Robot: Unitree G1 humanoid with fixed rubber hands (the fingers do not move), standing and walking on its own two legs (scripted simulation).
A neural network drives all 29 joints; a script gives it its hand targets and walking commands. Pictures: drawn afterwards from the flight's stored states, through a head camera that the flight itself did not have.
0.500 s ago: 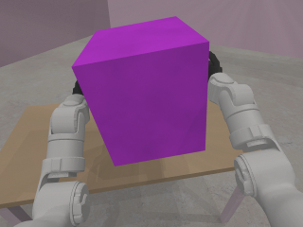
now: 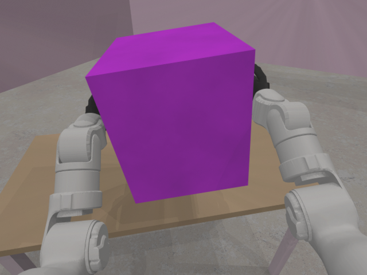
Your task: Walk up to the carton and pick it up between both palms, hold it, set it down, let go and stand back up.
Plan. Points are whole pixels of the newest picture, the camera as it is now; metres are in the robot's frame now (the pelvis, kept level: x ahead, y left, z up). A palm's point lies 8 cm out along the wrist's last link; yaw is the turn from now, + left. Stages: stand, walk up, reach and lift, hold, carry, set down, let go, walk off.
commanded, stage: hold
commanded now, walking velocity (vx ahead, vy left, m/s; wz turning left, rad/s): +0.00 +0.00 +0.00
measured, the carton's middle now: (177, 106) +0.42 +0.00 +0.23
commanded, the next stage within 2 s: none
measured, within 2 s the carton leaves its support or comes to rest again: neither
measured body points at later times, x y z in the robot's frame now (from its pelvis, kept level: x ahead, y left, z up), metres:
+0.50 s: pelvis -0.01 +0.00 +0.00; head -0.10 +0.01 +0.44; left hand +0.37 +0.17 +0.25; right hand +0.38 -0.16 +0.30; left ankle +0.06 +0.14 -0.74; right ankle -0.03 -0.13 -0.74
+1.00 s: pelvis -0.01 +0.00 +0.00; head -0.09 +0.01 +0.44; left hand +0.38 +0.18 +0.25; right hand +0.39 -0.16 +0.29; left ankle +0.06 +0.14 -0.74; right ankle -0.03 -0.13 -0.74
